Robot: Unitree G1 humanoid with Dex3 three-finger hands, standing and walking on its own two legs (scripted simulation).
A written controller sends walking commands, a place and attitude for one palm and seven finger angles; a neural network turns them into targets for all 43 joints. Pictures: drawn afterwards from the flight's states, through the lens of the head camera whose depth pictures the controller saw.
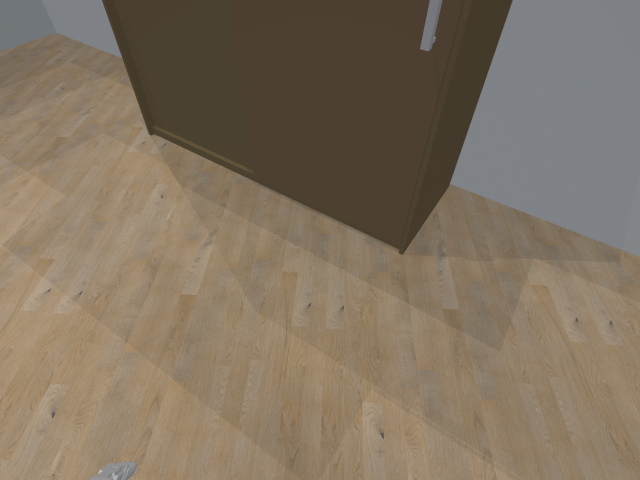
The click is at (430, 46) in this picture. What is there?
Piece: wardrobe's sliding door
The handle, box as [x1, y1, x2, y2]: [420, 0, 442, 50]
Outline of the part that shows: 442,0 430,0 420,46 421,49 430,49 435,39 435,37 433,36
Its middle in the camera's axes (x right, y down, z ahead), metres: +0.29 -0.59 +0.94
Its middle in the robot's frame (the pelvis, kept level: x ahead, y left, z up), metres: +1.13 -0.22 +0.20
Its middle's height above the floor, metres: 0.96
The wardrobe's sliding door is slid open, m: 0.00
